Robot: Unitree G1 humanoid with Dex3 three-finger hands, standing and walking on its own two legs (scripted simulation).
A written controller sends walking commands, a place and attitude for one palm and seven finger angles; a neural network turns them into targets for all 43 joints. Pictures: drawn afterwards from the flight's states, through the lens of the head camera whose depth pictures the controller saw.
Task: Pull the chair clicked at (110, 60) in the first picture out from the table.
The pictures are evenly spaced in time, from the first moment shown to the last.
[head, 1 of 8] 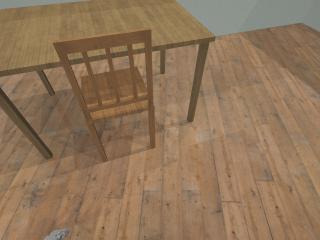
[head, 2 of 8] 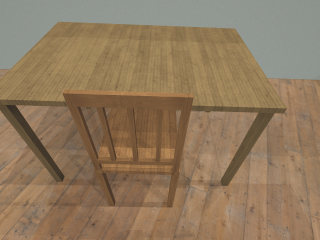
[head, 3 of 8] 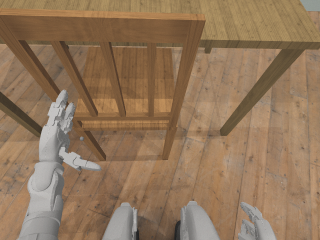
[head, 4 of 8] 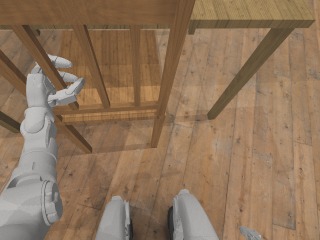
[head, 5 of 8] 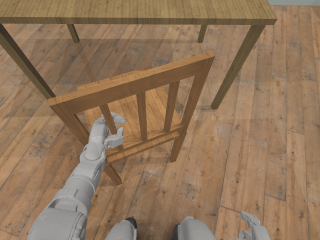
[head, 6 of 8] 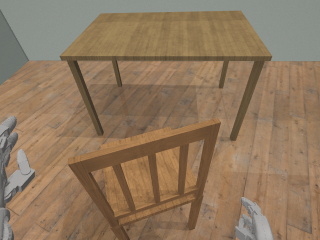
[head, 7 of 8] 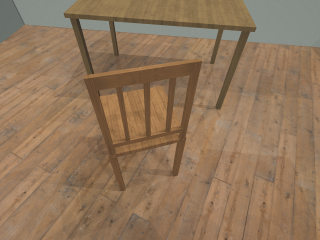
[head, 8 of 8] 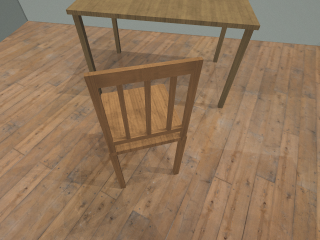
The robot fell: no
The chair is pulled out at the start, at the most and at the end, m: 0.00 0.62 0.61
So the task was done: yes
